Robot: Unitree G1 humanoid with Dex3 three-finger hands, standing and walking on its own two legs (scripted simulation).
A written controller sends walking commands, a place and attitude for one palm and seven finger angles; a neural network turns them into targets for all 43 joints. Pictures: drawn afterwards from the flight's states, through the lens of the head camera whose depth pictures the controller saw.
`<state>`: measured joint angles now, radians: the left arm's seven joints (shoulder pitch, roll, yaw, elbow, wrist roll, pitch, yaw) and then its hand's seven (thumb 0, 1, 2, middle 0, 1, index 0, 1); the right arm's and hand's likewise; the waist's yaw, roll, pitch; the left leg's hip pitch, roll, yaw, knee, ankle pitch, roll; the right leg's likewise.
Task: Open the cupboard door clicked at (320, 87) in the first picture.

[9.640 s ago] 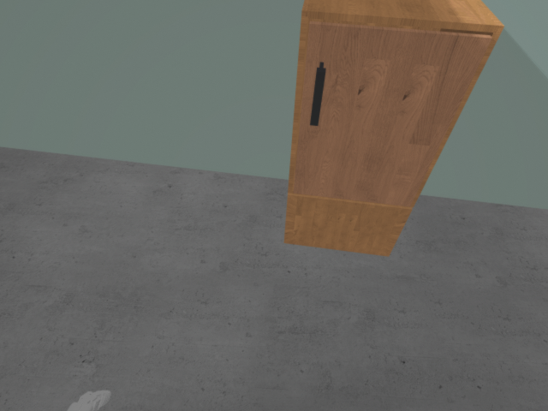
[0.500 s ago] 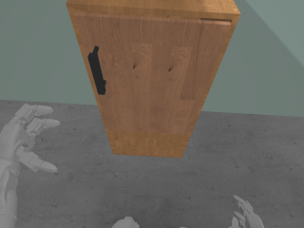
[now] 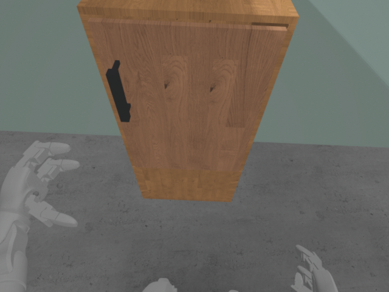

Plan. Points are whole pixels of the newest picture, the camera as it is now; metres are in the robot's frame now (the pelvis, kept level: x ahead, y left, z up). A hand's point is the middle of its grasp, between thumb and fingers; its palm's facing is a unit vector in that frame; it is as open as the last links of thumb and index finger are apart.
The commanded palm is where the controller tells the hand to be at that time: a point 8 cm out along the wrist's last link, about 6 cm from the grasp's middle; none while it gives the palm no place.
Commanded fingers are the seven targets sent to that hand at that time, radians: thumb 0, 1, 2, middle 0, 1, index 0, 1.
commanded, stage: move the hooked fingers beside the handle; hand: left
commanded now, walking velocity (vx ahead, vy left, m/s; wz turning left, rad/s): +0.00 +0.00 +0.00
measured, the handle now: (121, 92) +0.57 +0.24 +0.05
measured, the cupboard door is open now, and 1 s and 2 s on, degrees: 0 0 0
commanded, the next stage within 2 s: none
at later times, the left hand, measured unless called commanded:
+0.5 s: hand (73, 151) +0.37 +0.28 +0.06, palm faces +0.04 -1.00 -0.02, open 14.0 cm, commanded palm +0.35 +0.33 +0.06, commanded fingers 0.00 -0.50 0.30 -0.30 -1.20 -0.30 -1.20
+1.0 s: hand (79, 130) +0.43 +0.29 +0.06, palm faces +0.04 -1.00 -0.02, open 14.0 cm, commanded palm +0.41 +0.33 +0.06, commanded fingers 0.00 -0.50 0.30 -0.30 -1.20 -0.30 -1.20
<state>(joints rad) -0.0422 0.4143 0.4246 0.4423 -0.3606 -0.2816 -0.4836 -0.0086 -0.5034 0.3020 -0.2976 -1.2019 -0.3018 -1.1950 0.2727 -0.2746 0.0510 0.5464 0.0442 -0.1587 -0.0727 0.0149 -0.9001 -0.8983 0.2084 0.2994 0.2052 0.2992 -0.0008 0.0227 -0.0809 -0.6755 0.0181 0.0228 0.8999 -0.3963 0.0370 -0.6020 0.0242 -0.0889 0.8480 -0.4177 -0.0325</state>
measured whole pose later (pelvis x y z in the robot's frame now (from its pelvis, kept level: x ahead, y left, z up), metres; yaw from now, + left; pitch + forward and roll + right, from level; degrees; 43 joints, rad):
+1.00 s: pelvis +0.00 +0.01 -0.01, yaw -1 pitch +16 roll -3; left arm -0.63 0.60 0.48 1.02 -0.21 -0.37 -0.49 -0.01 -0.50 0.30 -0.30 -1.20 -0.30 -1.20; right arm 0.34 -0.29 0.05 0.60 0.03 -0.03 -0.06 0.01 -0.90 -0.90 0.21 0.30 0.21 0.30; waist -0.08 0.00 -0.09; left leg -0.85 0.03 0.03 0.98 -0.42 0.05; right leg -0.77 0.03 -0.08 0.91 -0.43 -0.02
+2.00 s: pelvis +0.02 +0.02 -0.03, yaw -4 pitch +24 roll -6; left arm -0.88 0.80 0.59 1.19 -0.10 -0.35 -0.46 -0.01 -0.50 0.30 -0.30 -1.20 -0.30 -1.19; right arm 0.42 -0.29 0.06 0.59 -0.01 0.09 -0.02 0.01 -0.90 -0.90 0.21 0.30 0.21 0.30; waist -0.18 0.01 -0.09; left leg -1.01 0.06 0.03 1.05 -0.47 0.06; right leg -0.91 0.06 -0.08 0.93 -0.43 -0.01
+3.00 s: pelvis +0.01 +0.02 -0.02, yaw -4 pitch +22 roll -5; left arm -0.88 0.68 0.50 1.18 -0.10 -0.37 -0.36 -0.01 -0.50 0.30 -0.30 -1.20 -0.30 -1.19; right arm 0.40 -0.28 0.06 0.59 -0.01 0.09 -0.02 0.01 -0.90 -0.90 0.21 0.30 0.21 0.30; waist -0.18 0.02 -0.10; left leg -0.98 0.06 0.03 1.05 -0.46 0.06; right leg -0.89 0.06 -0.08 0.94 -0.44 -0.01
